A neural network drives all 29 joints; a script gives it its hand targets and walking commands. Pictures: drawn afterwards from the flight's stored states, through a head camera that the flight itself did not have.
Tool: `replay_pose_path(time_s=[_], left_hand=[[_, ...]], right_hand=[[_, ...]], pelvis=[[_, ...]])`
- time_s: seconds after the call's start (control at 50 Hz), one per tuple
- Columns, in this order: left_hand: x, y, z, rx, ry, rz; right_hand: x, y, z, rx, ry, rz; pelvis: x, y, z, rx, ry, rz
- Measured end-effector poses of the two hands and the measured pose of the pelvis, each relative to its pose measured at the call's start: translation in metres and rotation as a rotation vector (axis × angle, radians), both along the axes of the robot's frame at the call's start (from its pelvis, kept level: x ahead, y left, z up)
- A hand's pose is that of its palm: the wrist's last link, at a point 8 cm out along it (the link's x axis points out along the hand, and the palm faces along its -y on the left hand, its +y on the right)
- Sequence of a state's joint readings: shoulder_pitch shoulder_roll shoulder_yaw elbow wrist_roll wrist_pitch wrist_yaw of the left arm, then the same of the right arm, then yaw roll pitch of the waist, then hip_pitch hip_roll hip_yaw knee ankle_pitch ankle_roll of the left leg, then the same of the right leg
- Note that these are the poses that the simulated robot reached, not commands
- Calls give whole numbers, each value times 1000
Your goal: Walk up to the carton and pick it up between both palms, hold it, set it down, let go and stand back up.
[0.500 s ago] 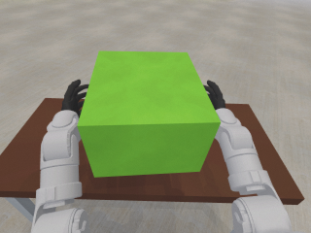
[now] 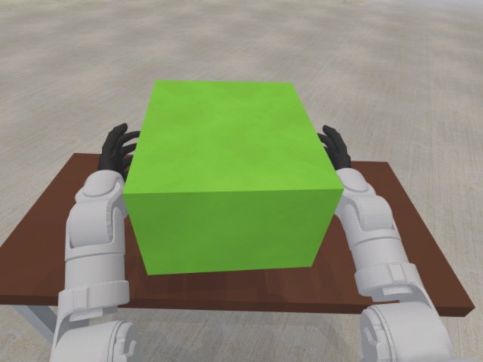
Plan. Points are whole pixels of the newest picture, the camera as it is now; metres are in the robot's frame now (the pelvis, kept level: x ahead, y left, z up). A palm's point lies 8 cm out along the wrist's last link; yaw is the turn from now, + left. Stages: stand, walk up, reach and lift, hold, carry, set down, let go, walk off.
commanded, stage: hold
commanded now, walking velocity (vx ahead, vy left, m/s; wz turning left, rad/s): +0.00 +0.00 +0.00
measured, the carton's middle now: (228, 167) +0.41 +0.00 +0.15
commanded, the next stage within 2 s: none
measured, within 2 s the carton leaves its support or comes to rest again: neither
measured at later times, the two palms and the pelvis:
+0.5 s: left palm (116, 174) +0.36 +0.18 +0.18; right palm (337, 170) +0.36 -0.18 +0.17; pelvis +0.00 -0.01 +0.00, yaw +0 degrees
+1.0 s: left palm (111, 174) +0.35 +0.18 +0.19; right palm (334, 172) +0.36 -0.17 +0.17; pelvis +0.00 +0.00 +0.00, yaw +0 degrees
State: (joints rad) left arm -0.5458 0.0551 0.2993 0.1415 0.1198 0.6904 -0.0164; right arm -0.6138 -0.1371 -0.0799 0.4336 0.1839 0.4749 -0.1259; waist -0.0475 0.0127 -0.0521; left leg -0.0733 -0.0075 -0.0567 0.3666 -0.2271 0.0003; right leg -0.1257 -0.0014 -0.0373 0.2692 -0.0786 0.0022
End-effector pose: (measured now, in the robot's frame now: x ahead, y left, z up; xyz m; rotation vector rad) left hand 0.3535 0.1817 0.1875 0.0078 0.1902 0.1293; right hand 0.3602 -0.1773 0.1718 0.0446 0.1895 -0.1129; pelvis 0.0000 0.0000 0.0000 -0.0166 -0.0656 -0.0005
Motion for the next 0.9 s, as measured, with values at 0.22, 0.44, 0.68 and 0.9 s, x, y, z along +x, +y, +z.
replay_pose_path(time_s=[0.22,0.44,0.68,0.9], left_hand=[[1,-4,-5,-18,15,-3],[3,-4,-5,-14,12,1],[4,1,-6,-12,9,9],[1,2,-5,-2,-2,-2]], right_hand=[[-1,-4,-2,-12,15,-3],[3,-4,-3,-14,12,2],[7,1,-2,-12,9,11],[0,2,-5,-15,-1,2]], pelvis=[[-3,-4,0,3,5,3],[-1,-7,0,3,18,8],[4,-7,1,1,13,13],[5,-1,0,-3,12,8]])
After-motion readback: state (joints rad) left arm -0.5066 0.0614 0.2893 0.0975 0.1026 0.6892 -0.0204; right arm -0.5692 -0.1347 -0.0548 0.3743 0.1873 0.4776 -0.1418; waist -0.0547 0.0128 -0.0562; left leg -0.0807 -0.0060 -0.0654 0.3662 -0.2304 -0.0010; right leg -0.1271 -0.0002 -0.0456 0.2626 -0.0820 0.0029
